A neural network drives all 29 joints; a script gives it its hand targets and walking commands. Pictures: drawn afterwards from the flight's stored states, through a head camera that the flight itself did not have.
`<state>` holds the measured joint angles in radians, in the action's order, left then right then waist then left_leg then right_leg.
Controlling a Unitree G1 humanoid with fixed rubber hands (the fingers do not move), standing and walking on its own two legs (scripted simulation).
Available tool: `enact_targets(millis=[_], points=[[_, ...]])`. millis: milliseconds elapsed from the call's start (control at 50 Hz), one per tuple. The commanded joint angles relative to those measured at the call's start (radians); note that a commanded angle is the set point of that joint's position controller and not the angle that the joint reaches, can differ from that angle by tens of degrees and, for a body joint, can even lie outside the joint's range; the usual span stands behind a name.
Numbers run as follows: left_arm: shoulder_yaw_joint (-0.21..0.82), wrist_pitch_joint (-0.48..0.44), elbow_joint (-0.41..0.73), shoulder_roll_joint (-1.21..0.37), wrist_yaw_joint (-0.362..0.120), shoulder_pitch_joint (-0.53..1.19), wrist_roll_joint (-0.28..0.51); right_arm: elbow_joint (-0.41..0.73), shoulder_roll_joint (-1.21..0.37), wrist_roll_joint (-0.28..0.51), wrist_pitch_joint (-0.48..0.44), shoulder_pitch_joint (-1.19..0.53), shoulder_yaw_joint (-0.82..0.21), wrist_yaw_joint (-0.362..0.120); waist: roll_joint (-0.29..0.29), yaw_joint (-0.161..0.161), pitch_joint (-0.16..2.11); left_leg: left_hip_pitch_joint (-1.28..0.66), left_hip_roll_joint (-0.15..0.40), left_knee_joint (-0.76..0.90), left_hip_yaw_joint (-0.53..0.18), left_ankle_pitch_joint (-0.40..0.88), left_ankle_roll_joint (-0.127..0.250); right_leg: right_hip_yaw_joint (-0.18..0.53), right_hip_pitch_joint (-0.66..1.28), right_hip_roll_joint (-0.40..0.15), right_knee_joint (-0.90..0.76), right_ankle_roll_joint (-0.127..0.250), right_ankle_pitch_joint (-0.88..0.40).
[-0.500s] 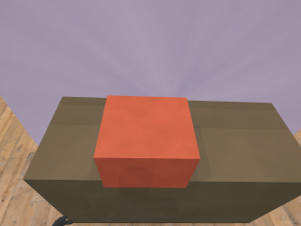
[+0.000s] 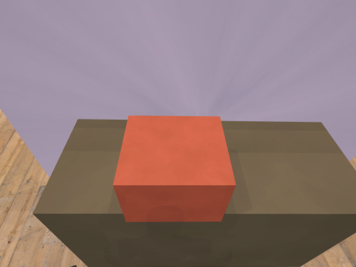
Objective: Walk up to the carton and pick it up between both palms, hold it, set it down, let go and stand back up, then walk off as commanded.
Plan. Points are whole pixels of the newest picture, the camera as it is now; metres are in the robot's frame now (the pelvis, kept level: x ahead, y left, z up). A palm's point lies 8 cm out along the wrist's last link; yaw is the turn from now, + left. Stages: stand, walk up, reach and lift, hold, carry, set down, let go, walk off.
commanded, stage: stand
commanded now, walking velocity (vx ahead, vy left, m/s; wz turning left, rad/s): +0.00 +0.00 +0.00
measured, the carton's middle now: (174, 167) +0.41 +0.02 -0.05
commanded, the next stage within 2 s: walk off in 1.10 s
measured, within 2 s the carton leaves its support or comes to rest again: neither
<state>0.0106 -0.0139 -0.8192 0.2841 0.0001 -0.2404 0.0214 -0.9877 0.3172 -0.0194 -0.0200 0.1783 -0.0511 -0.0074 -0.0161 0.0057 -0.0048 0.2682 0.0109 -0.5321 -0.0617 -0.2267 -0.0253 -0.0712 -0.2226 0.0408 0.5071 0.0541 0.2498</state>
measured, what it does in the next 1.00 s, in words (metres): stands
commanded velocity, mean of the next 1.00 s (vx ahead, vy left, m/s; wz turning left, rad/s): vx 0.00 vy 0.00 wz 0.00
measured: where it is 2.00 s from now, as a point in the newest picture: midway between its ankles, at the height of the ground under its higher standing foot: outside the picture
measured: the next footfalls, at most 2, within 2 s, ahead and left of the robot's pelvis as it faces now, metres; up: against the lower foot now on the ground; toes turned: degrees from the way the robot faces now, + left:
left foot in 1.58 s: +0.01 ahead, +0.13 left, +0.00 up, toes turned -4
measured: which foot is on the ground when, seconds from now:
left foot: down 0.00-1.00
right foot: down 0.00-1.00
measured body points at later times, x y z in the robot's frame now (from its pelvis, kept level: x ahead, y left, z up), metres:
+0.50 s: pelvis +0.00 +0.00 +0.00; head -0.02 +0.00 +0.45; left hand +0.09 +0.27 -0.12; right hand +0.08 -0.28 -0.13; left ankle +0.04 +0.14 -0.73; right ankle +0.02 -0.08 -0.73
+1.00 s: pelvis -0.01 +0.00 +0.00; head -0.02 +0.01 +0.45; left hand +0.09 +0.27 -0.12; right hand +0.07 -0.28 -0.13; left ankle +0.04 +0.14 -0.73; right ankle +0.02 -0.08 -0.73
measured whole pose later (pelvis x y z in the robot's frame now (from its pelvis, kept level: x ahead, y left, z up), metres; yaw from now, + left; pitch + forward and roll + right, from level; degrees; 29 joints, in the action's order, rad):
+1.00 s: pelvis -0.01 +0.00 +0.00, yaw +0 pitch -3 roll -1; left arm 0.01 -0.02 -0.86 0.28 0.00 -0.24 0.02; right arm -1.04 0.32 -0.02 -0.02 0.18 -0.05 -0.01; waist 0.00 0.01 0.00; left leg 0.27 0.01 -0.53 -0.06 -0.22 -0.02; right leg -0.07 -0.22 0.04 0.51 0.05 0.24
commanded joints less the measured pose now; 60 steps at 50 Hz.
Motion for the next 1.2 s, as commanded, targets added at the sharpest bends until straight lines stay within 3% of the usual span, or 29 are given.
enact_targets(millis=[0,40,60,100,120,140,220,260,300,380,420,500,520,560,600,660,720,760,800,860,880,920,940,960,1000,1120,1140,1160,1180], points=[[-0.07,-0.06,-0.03,0.255,0.008,0.037,-0.048,0.087,0.224,-0.007,-0.021,-0.039,0.082,0.005,0.026,0.0,0.124,-0.076,0.075,0.126,-0.089,0.065,0.067,0.193,0.085,-0.171,-0.168,-0.015,-0.076],[-0.078,-0.049,-0.018,0.271,0.013,0.061,-0.048,0.076,0.226,-0.007,-0.017,-0.039,0.078,0.007,0.047,-0.013,0.085,-0.056,0.074,0.133,-0.097,0.078,0.071,0.18,0.079,-0.159,-0.167,-0.023,-0.094],[-0.07,-0.05,-0.015,0.259,0.013,0.055,-0.043,0.081,0.234,-0.014,-0.02,-0.055,0.08,0.007,0.001,0.004,0.085,-0.045,0.068,0.131,-0.093,0.055,0.069,0.179,0.079,-0.164,-0.171,-0.018,-0.079],[-0.07,-0.05,-0.019,0.284,0.011,0.037,-0.042,0.072,0.234,-0.002,-0.019,-0.029,0.076,0.001,0.016,-0.004,0.072,-0.053,0.069,0.137,-0.089,0.059,0.07,0.182,0.065,-0.16,-0.181,-0.024,-0.016],[-0.069,-0.046,-0.021,0.267,0.011,0.066,-0.045,0.071,0.241,-0.005,-0.019,-0.038,0.077,0.002,0.057,-0.008,0.055,-0.044,0.073,0.141,-0.097,0.034,0.071,0.179,0.048,-0.163,-0.181,-0.02,-0.024],[-0.079,-0.04,-0.019,0.271,0.012,0.052,-0.045,0.075,0.228,0.002,-0.018,-0.027,0.073,0.004,0.02,-0.01,0.066,-0.048,0.071,0.134,-0.091,0.023,0.067,0.199,0.051,-0.177,-0.198,-0.016,0.045],[-0.071,-0.051,-0.029,0.26,0.008,0.061,-0.046,0.06,0.236,-0.001,-0.018,-0.026,0.084,0.001,0.02,-0.011,0.063,-0.067,0.072,0.156,-0.1,0.008,0.069,0.191,0.03,-0.16,-0.207,-0.022,0.065],[-0.07,-0.047,-0.04,0.258,0.005,0.05,-0.049,0.057,0.235,-0.001,-0.022,-0.043,0.077,0.003,0.026,-0.005,0.055,-0.037,0.092,0.162,-0.126,0.002,0.079,0.181,0.065,-0.158,-0.185,-0.019,0.035],[-0.08,-0.044,-0.039,0.28,0.011,0.06,-0.045,0.064,0.234,0.004,-0.025,-0.064,0.079,0.003,-0.03,-0.004,0.093,-0.065,0.087,0.143,-0.111,0.053,0.079,0.197,0.082,-0.168,-0.184,-0.015,-0.038],[-0.082,-0.042,-0.042,0.274,0.005,0.058,-0.052,0.045,0.229,0.006,-0.024,-0.042,0.073,0.007,0.054,0.0,0.078,-0.048,0.085,0.153,-0.112,0.024,0.081,0.184,0.096,-0.157,-0.175,-0.019,-0.012],[-0.073,-0.047,-0.033,0.262,0.005,0.054,-0.045,0.06,0.224,0.002,-0.025,-0.082,0.074,0.007,-0.038,0.01,0.063,-0.041,0.077,0.152,-0.111,0.033,0.072,0.188,0.059,-0.162,-0.175,-0.017,-0.04],[-0.073,-0.049,-0.043,0.255,0.009,0.061,-0.052,0.055,0.237,0.004,-0.02,-0.053,0.083,0.005,0.049,-0.008,0.058,-0.041,0.077,0.144,-0.098,0.025,0.072,0.174,0.051,-0.164,-0.189,-0.021,-0.012],[-0.073,-0.052,-0.042,0.256,0.007,0.068,-0.041,0.066,0.241,0.006,-0.019,-0.056,0.087,0.007,0.028,-0.023,0.062,-0.043,0.075,0.145,-0.106,0.049,0.076,0.185,0.046,-0.173,-0.197,-0.015,-0.047],[-0.077,-0.054,-0.036,0.261,0.007,0.06,-0.042,0.048,0.233,0.006,-0.019,-0.058,0.075,0.006,0.04,-0.005,0.075,-0.051,0.087,0.138,-0.109,0.025,0.076,0.181,0.08,-0.161,-0.195,-0.02,-0.05],[-0.085,-0.047,-0.041,0.299,0.01,0.064,-0.05,0.047,0.251,0.004,-0.022,-0.045,0.076,0.004,0.016,-0.013,0.065,-0.031,0.08,0.153,-0.104,0.041,0.079,0.192,0.091,-0.181,-0.181,-0.012,-0.085],[-0.078,-0.048,-0.048,0.266,0.01,0.052,-0.044,0.05,0.239,0.008,-0.023,-0.062,0.083,0.004,0.001,-0.01,0.057,-0.054,0.085,0.143,-0.109,0.061,0.074,0.187,0.063,-0.167,-0.197,-0.016,-0.058],[-0.072,-0.049,-0.046,0.256,0.01,0.072,-0.04,0.033,0.233,-0.002,-0.023,-0.041,0.075,0.005,0.034,-0.022,0.078,-0.065,0.09,0.167,-0.105,0.035,0.077,0.181,0.069,-0.165,-0.187,-0.02,-0.021],[-0.073,-0.048,-0.052,0.261,0.007,0.067,-0.044,0.034,0.228,0.007,-0.025,-0.057,0.07,0.006,-0.001,-0.006,0.06,-0.047,0.085,0.154,-0.1,0.025,0.078,0.19,0.062,-0.155,-0.192,-0.016,0.018],[-0.071,-0.045,-0.067,0.278,0.004,0.053,-0.04,0.032,0.228,0.007,-0.022,-0.047,0.076,0.003,0.046,-0.006,0.042,-0.037,0.071,0.157,-0.092,0.021,0.071,0.192,0.054,-0.169,-0.217,-0.019,0.063],[-0.075,-0.041,-0.065,0.286,0.006,0.061,-0.049,0.031,0.228,0.008,-0.021,-0.061,0.077,0.002,0.027,-0.016,-0.027,-0.031,0.074,0.149,-0.097,-0.028,0.075,0.199,-0.017,-0.163,-0.24,-0.018,0.141],[-0.082,-0.042,-0.056,0.274,0.008,0.083,-0.052,0.042,0.242,0.006,-0.023,-0.039,0.084,0.004,0.058,-0.023,0.004,-0.041,0.07,0.156,-0.106,-0.026,0.078,0.205,-0.011,-0.164,-0.231,-0.012,0.142],[-0.066,-0.05,-0.053,0.25,0.006,0.075,-0.034,0.02,0.228,0.005,-0.026,-0.042,0.077,0.002,0.039,0.0,0.009,-0.025,0.075,0.159,-0.113,0.014,0.084,0.2,0.013,-0.164,-0.227,-0.014,0.114],[-0.073,-0.047,-0.066,0.285,0.003,0.064,-0.037,0.011,0.242,0.003,-0.023,-0.029,0.082,-0.003,0.028,-0.026,0.051,-0.062,0.076,0.167,-0.109,0.001,0.078,0.201,0.021,-0.17,-0.224,-0.015,0.104],[-0.071,-0.048,-0.06,0.268,0.005,0.08,-0.04,0.03,0.246,0.007,-0.026,-0.045,0.085,0.001,-0.017,-0.011,0.032,-0.05,0.085,0.158,-0.124,0.019,0.075,0.183,0.033,-0.163,-0.199,-0.017,0.043],[-0.082,-0.045,-0.072,0.29,0.007,0.065,-0.05,0.019,0.245,0.005,-0.024,-0.03,0.083,-0.003,0.052,-0.011,0.029,-0.032,0.072,0.158,-0.106,-0.003,0.074,0.195,0.031,-0.166,-0.218,-0.019,0.11],[-0.072,-0.043,-0.08,0.277,0.007,0.067,-0.043,0.015,0.232,0.008,-0.025,-0.056,0.078,0.003,-0.003,-0.011,0.045,-0.056,0.083,0.164,-0.108,0.027,0.071,0.186,0.053,-0.165,-0.199,-0.015,-0.005],[-0.083,-0.044,-0.066,0.289,0.009,0.067,-0.047,0.016,0.223,0.014,-0.027,-0.034,0.074,0.004,0.035,-0.015,0.037,-0.025,0.085,0.168,-0.106,0.046,0.068,0.183,0.062,-0.175,-0.195,-0.01,-0.014],[-0.077,-0.051,-0.06,0.277,0.009,0.058,-0.031,0.011,0.25,0.007,-0.027,-0.049,0.082,0.001,0.004,0.005,0.045,-0.032,0.076,0.154,-0.114,0.038,0.076,0.187,0.063,-0.164,-0.198,-0.014,-0.025],[-0.076,-0.049,-0.071,0.272,0.006,0.074,-0.048,0.011,0.23,0.006,-0.027,-0.064,0.073,0.006,0.033,-0.02,0.069,-0.06,0.081,0.162,-0.104,0.025,0.074,0.185,0.06,-0.167,-0.2,-0.011,-0.032]])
